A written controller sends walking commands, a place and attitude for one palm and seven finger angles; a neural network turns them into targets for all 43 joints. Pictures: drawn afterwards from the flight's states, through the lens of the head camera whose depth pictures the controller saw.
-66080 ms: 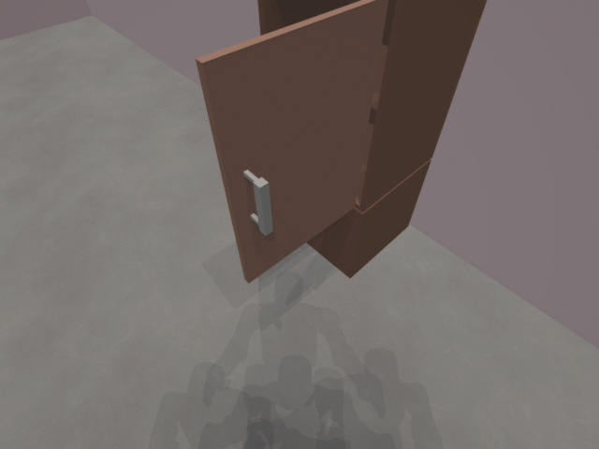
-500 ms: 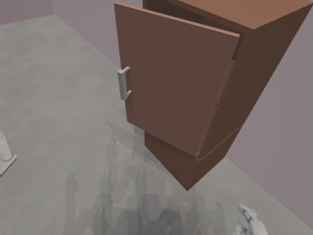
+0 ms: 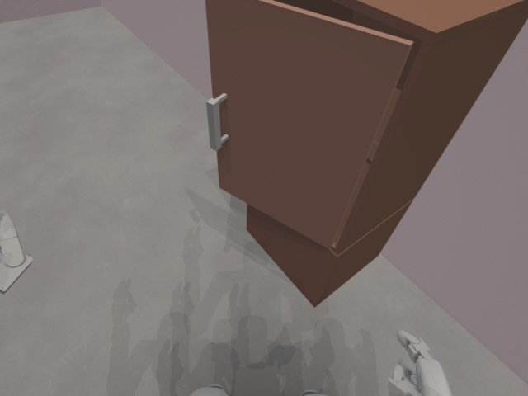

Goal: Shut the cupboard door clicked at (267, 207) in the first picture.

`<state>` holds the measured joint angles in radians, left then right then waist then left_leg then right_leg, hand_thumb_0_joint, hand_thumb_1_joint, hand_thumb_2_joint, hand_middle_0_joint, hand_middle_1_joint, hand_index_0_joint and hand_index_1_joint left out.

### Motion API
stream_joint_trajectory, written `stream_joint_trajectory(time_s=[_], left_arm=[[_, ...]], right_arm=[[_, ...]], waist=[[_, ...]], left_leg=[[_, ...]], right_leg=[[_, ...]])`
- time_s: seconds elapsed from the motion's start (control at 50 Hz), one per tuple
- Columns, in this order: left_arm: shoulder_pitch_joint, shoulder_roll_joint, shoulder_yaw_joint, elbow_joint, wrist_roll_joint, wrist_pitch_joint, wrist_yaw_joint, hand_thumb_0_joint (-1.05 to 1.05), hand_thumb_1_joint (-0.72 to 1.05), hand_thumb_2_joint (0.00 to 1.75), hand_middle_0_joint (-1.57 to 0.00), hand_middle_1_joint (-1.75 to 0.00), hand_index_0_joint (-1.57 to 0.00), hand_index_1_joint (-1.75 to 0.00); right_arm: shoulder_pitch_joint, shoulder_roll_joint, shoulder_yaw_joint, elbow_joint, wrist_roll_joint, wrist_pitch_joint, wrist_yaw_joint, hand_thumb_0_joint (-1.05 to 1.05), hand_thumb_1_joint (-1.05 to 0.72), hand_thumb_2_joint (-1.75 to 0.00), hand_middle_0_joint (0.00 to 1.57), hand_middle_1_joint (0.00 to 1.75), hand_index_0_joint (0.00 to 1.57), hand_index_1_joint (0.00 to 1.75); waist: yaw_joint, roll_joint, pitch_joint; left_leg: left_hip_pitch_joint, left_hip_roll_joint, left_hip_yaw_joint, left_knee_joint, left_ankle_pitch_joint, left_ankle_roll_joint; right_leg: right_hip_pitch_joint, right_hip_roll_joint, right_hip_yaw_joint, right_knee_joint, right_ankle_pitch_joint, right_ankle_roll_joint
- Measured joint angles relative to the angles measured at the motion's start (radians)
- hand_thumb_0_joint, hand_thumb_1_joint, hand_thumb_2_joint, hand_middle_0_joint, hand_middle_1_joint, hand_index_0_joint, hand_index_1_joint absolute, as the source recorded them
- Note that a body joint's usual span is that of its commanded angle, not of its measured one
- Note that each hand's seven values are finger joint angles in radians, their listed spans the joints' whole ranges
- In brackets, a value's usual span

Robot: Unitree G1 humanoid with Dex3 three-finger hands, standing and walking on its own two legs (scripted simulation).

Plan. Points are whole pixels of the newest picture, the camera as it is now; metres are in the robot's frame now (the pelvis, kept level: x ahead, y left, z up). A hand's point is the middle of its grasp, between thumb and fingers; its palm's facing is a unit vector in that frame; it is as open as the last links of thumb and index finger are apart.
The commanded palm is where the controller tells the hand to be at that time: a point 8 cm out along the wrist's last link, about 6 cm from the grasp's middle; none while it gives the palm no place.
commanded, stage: step back with the hand held close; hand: left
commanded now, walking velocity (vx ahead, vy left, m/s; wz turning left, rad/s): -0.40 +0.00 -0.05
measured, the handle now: (219, 122) +0.74 +0.16 -0.02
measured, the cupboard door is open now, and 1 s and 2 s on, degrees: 18 18 18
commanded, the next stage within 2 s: stop stepping back and stand still in 0.44 s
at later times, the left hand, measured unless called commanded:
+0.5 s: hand (12, 324) +0.14 +0.23 +0.20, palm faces +0.35 -0.85 -0.39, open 7.4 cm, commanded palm +0.06 +0.28 +0.20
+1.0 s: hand out of the picture +0.07 +0.25 +0.20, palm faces +0.33 -0.83 -0.45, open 7.4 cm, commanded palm +0.02 +0.30 +0.20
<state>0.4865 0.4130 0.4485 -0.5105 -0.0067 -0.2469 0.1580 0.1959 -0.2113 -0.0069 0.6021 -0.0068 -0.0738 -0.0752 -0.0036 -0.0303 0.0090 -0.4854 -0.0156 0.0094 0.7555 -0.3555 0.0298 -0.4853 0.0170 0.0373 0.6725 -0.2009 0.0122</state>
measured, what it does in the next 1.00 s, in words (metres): walks backwards: right foot, then left foot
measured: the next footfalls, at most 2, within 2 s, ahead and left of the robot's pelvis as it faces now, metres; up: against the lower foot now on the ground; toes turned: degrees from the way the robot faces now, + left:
right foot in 0.34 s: -0.14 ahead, -0.08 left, +0.00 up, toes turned -2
left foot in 0.68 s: -0.03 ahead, +0.12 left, +0.00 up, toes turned -3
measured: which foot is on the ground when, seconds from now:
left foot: down 0.00-0.56, up 0.58-0.66, down 0.68-1.00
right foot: down 0.00-0.12, up 0.14-0.32, down 0.34-1.00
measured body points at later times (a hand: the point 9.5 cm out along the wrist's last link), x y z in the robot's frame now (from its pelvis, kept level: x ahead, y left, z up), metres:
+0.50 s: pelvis -0.09 -0.01 +0.01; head -0.08 +0.01 +0.46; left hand +0.12 +0.27 +0.22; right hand +0.10 -0.23 -0.06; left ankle +0.07 +0.11 -0.71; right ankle -0.15 -0.13 -0.71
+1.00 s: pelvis -0.14 +0.01 +0.02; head -0.16 +0.03 +0.47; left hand +0.05 +0.29 +0.22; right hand -0.01 -0.22 -0.06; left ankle -0.02 +0.10 -0.70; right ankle -0.18 -0.08 -0.71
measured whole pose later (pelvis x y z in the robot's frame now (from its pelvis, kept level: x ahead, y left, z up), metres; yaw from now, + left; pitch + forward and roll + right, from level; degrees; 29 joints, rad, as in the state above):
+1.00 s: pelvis -0.14 +0.01 +0.02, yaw -3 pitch +0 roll -2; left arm 0.60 0.45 0.39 -0.54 -0.05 -0.18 0.16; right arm 0.26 -0.16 0.03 0.63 -0.02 -0.11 -0.07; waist -0.04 -0.01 -0.05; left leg -0.43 0.01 0.02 0.51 -0.20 -0.01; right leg -0.16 0.08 -0.01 0.45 -0.28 -0.06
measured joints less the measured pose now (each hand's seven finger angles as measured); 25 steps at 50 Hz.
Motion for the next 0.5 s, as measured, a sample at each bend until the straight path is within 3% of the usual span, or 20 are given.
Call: stream_joint_trajectory(time_s=[0.04,0.1,0.14,0.18,0.24,0.3,0.34,0.38,0.44,0.5], left_arm=[[-0.002,-0.001,-0.022,-0.013,-0.002,0.005,0.004,0.02,0.89,0.9,-0.21,-0.3,-0.22,-0.3],[0.023,0.024,-0.022,-0.041,-0.006,0.0,0.012,0.02,0.89,0.9,-0.21,-0.3,-0.22,-0.3],[0.038,0.041,-0.003,-0.044,-0.003,-0.009,0.014,0.02,0.89,0.9,-0.21,-0.3,-0.22,-0.3],[0.034,0.059,0.016,-0.034,-0.006,-0.007,0.008,0.02,0.89,0.9,-0.21,-0.3,-0.22,-0.3],[0.035,0.06,0.043,-0.006,-0.021,-0.005,0.009,0.02,0.89,0.9,-0.21,-0.3,-0.22,-0.3],[0.04,0.018,0.045,0.005,-0.043,0.003,0.019,0.02,0.89,0.9,-0.21,-0.3,-0.22,-0.3],[0.027,-0.003,0.035,0.001,-0.045,0.004,0.026,0.02,0.89,0.9,-0.2,-0.3,-0.21,-0.3],[-0.022,-0.034,-0.002,0.012,-0.037,-0.001,0.027,0.02,0.9,0.9,-0.2,-0.3,-0.21,-0.3],[-0.086,-0.037,-0.07,0.011,-0.034,0.016,0.011,0.02,0.9,0.9,-0.2,-0.3,-0.21,-0.3],[-0.052,0.023,-0.06,-0.013,-0.045,0.013,-0.02,0.02,0.89,0.9,-0.21,-0.3,-0.21,-0.3]], right_arm=[[-0.01,0.0,-0.004,0.003,0.0,0.012,0.007,0.01,-0.9,-0.9,0.2,0.3,0.2,0.3],[-0.017,0.0,-0.001,-0.006,0.002,0.031,0.008,0.01,-0.9,-0.9,0.2,0.3,0.2,0.3],[-0.011,-0.002,-0.002,-0.02,0.003,0.028,-0.003,0.01,-0.9,-0.9,0.2,0.3,0.2,0.3],[0.004,0.006,-0.014,-0.015,0.0,0.011,-0.013,0.01,-0.9,-0.9,0.2,0.3,0.2,0.3],[0.025,0.025,-0.02,0.019,0.004,-0.01,-0.009,0.01,-0.9,-0.9,0.2,0.3,0.2,0.3],[0.022,0.037,-0.005,0.043,-0.002,-0.037,0.002,0.01,-0.9,-0.9,0.2,0.3,0.2,0.3],[-0.004,0.048,0.011,0.049,-0.011,-0.05,0.011,0.01,-0.9,-0.9,0.2,0.3,0.2,0.3],[-0.054,0.047,0.017,0.067,-0.017,-0.055,0.011,0.01,-0.9,-0.9,0.2,0.3,0.2,0.3],[-0.084,0.055,0.015,0.079,0.001,-0.046,0.001,0.01,-0.9,-0.9,0.21,0.3,0.2,0.3],[-0.078,0.065,0.019,0.044,0.008,-0.019,-0.001,0.01,-0.9,-0.9,0.21,0.3,0.2,0.3]], waist=[[-0.01,-0.01,-0.004],[-0.024,-0.024,-0.006],[-0.034,-0.002,-0.004],[-0.043,0.036,-0.001],[-0.014,0.053,-0.039],[0.027,0.044,-0.077],[0.054,0.013,-0.082],[0.071,0.023,-0.052],[0.043,0.037,-0.012],[-0.011,0.031,-0.023]], left_leg=[[-0.009,-0.01,-0.002,-0.012,-0.034,-0.007],[-0.01,-0.01,0.011,-0.063,0.037,0.002],[-0.017,0.019,0.014,-0.082,0.117,0.023],[-0.021,0.053,-0.005,-0.096,0.202,0.027],[-0.024,0.079,-0.012,-0.124,0.198,0.008],[-0.038,0.093,0.019,-0.177,0.24,-0.002],[-0.061,0.092,0.063,-0.202,0.267,-0.007],[-0.074,0.116,0.084,-0.219,0.298,-0.012],[-0.033,0.123,0.078,-0.286,0.357,-0.014],[-0.015,0.128,0.078,-0.31,0.383,-0.018]], right_leg=[[0.0,-0.015,-0.006,-0.027,0.021,0.002],[0.0,-0.03,-0.013,-0.062,0.044,0.006],[-0.016,-0.001,-0.012,-0.009,-0.027,0.008],[-0.005,0.048,-0.015,0.135,-0.098,0.008],[0.09,0.077,-0.033,0.199,-0.186,-0.001],[0.232,0.055,-0.047,0.035,-0.219,-0.016],[0.303,0.026,-0.013,-0.121,-0.185,-0.033],[0.297,0.037,0.01,-0.163,-0.228,-0.012],[0.298,0.051,0.003,-0.152,-0.168,-0.008],[0.295,0.056,0.003,-0.132,-0.177,-0.016]])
